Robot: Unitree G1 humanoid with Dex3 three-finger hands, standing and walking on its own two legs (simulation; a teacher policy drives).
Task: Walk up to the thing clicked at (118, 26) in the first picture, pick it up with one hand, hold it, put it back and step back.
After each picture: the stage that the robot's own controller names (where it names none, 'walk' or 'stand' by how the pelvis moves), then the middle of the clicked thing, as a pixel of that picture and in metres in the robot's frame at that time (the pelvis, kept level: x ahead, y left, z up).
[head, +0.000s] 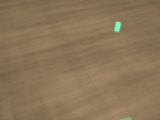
stand; (117, 26) +1.81 -0.48 -0.72
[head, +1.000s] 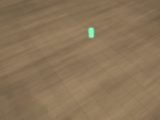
walk; (91, 32) +1.74 +0.00 -0.70
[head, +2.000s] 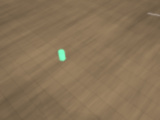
walk; (61, 55) +1.25 +0.30 -0.72
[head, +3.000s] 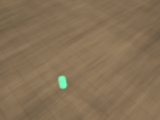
walk; (62, 82) +0.85 +0.24 -0.72
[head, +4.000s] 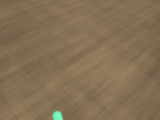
walk; (57, 118) +0.52 +0.21 -0.71
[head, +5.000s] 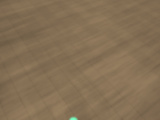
stand; out of the picture +0.46 +0.04 -0.69
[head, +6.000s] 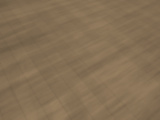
stand; out of the picture +0.41 +0.06 -0.72
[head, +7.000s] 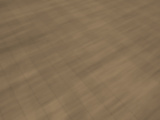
stand; out of the picture +0.41 +0.07 -0.72
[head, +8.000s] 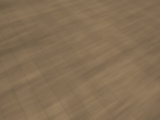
stand; out of the picture +0.39 +0.06 -0.73
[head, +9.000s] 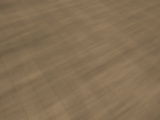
stand; out of the picture +0.39 +0.05 -0.73
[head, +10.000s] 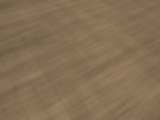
stand; out of the picture +0.38 +0.05 -0.73
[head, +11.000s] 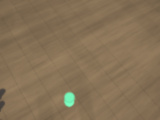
go down; (69, 99) +0.43 +0.05 -0.58
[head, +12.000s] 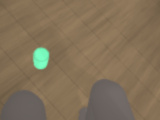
go down; (41, 59) +0.50 +0.09 -0.31
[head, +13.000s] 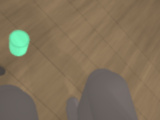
close in; (18, 44) +0.49 +0.12 -0.26
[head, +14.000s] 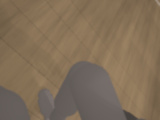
close; out of the picture +0.50 +0.14 -0.27
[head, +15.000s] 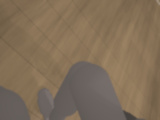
close; out of the picture +0.48 +0.14 -0.27
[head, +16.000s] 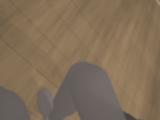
lift; out of the picture +0.48 +0.14 -0.27
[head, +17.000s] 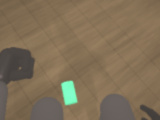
lift; (69, 93) +0.38 +0.04 -0.42
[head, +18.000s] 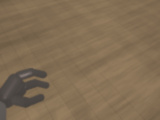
go down; out of the picture +0.30 +0.03 -0.69
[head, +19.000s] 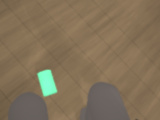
stand; (47, 83) +0.39 +0.07 -0.38
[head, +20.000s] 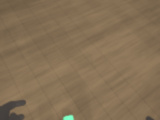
stand; out of the picture +0.33 +0.04 -0.62
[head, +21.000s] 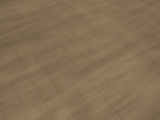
stand; out of the picture +0.30 +0.04 -0.68
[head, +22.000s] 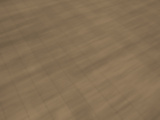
stand; out of the picture +0.30 +0.04 -0.68
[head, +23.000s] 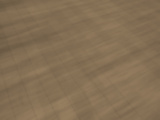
stand; out of the picture +0.30 +0.04 -0.74
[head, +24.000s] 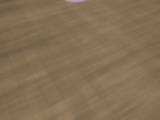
stand; out of the picture +0.31 +0.06 -0.75
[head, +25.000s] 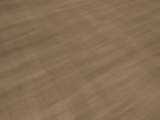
stand; out of the picture +0.29 +0.07 -0.75
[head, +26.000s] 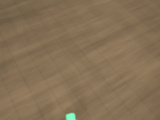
walk; out of the picture +0.37 +0.04 -0.72
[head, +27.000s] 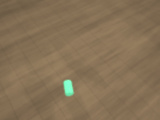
walk; (68, 87) +0.67 +0.14 -0.72
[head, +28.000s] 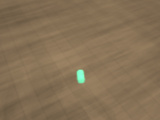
stand; (80, 76) +0.97 +0.06 -0.73
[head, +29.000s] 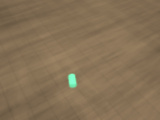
stand; (72, 80) +0.90 +0.11 -0.75
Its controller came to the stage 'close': yes
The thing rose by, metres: 0.01
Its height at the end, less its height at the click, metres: -0.02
